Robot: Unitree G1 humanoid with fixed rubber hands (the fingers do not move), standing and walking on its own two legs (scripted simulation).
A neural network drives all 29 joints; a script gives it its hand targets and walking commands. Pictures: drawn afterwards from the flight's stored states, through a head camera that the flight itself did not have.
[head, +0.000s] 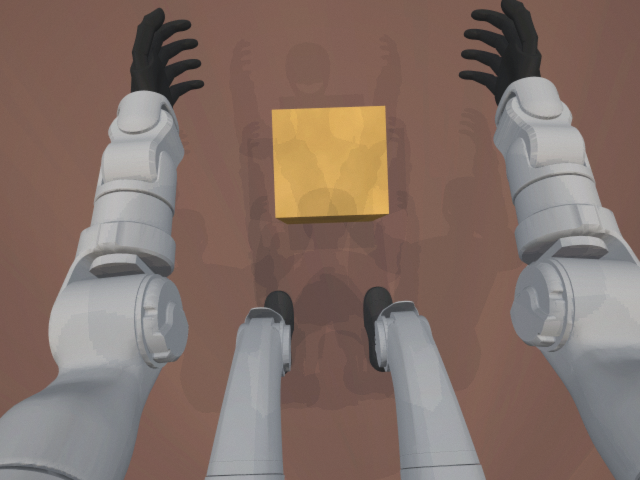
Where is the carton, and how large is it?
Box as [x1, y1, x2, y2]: [272, 106, 388, 223]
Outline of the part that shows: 384,106 272,110 275,217 286,223 338,222 373,220 388,213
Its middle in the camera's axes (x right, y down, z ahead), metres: +0.01 -0.15 +0.84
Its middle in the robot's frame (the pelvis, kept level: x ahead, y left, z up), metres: +0.50 -0.01 -0.51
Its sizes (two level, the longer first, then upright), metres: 0.210 0.200 0.250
